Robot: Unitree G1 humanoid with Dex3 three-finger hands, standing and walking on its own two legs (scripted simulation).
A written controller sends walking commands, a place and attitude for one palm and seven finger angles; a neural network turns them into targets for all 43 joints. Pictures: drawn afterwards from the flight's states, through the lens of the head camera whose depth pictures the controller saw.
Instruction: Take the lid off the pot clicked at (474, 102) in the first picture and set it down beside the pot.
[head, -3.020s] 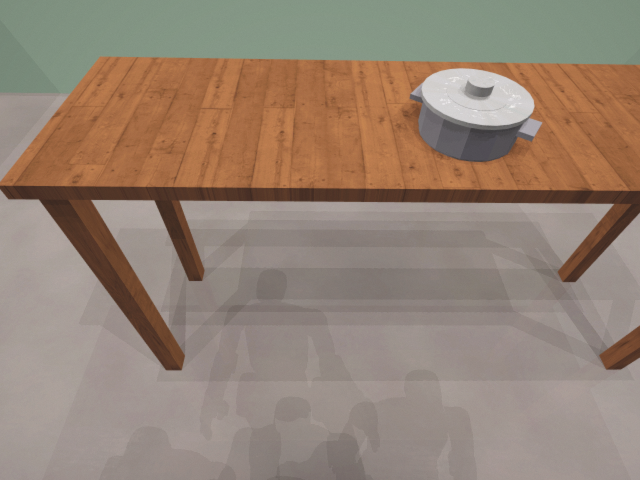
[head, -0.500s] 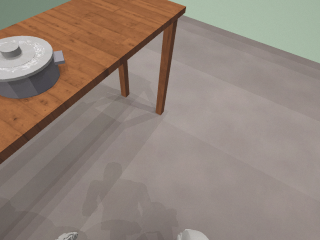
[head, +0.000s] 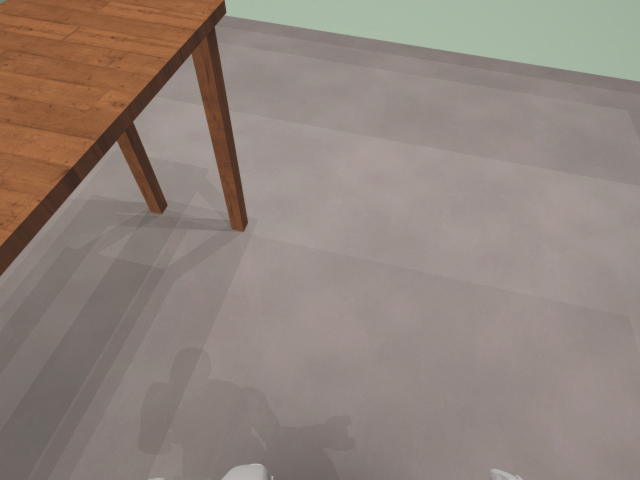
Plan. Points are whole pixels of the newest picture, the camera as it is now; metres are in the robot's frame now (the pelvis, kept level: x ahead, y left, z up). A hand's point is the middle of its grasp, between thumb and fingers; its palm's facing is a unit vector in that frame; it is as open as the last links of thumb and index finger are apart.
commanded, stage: walk to a spot facing it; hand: left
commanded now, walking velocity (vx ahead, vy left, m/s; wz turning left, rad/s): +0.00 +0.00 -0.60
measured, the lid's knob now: out of the picture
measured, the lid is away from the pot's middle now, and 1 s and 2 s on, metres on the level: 0.00 0.00 0.00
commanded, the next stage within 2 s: turn to face it in 1.32 s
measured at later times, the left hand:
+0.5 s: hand (231, 437) +0.19 +0.14 -0.15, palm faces -0.32 -0.92 -0.23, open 7.4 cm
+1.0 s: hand (276, 348) +0.33 +0.10 -0.17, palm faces -0.50 -0.85 -0.16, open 7.4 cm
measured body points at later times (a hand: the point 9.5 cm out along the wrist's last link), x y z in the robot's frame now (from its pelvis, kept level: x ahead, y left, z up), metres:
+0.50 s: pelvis +0.02 -0.02 -0.01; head +0.04 -0.03 +0.44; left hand +0.20 +0.19 -0.14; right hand -0.07 -0.27 -0.15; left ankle +0.01 +0.12 -0.72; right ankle -0.03 -0.13 -0.74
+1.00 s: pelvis +0.19 -0.05 +0.01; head +0.23 -0.04 +0.45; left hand +0.36 +0.14 -0.16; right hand +0.11 -0.28 -0.12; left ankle +0.26 +0.02 -0.73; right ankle +0.08 -0.14 -0.63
